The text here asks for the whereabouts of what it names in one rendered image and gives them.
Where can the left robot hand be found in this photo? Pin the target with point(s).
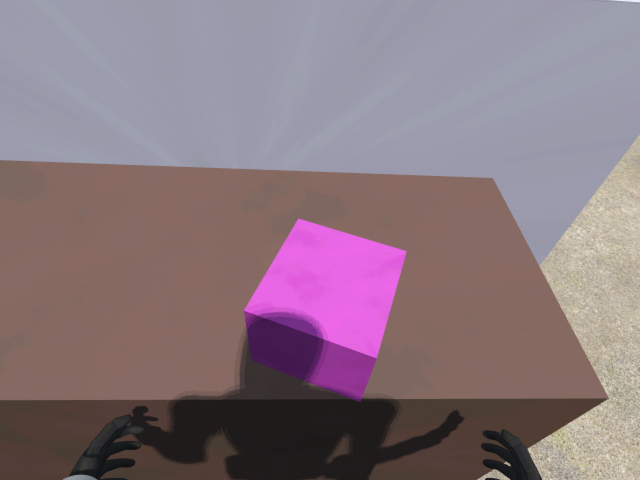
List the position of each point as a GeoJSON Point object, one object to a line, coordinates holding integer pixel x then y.
{"type": "Point", "coordinates": [93, 461]}

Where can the carton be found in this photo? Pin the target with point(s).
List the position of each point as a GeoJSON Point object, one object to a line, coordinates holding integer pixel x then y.
{"type": "Point", "coordinates": [320, 312]}

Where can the pedestal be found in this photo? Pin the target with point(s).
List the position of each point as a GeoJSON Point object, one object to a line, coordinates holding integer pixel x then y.
{"type": "Point", "coordinates": [123, 290]}

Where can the right robot hand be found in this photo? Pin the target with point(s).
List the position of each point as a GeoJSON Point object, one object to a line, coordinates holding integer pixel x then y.
{"type": "Point", "coordinates": [522, 466]}

